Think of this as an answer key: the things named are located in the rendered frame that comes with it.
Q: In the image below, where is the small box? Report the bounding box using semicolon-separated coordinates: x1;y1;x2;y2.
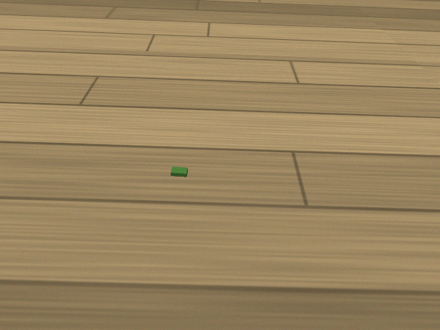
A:
171;166;188;177

